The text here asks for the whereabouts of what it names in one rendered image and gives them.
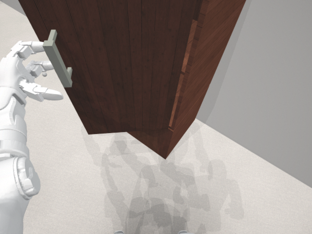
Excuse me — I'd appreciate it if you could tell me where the robot left hand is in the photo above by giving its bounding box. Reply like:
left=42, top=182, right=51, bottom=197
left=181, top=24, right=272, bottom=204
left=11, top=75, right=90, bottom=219
left=0, top=40, right=63, bottom=102

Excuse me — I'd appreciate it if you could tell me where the cupboard door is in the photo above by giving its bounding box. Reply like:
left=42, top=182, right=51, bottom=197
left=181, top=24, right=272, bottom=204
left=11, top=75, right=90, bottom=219
left=18, top=0, right=197, bottom=135

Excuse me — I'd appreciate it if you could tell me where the robot left forearm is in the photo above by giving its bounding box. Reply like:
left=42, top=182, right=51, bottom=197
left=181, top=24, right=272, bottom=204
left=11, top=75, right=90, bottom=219
left=0, top=87, right=30, bottom=161

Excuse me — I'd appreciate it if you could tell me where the left robot upper arm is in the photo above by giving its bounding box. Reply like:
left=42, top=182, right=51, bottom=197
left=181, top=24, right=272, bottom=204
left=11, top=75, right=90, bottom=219
left=0, top=156, right=40, bottom=234

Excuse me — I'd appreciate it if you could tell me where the handle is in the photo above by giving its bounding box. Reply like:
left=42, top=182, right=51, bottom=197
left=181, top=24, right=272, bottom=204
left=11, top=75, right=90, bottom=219
left=43, top=30, right=72, bottom=88

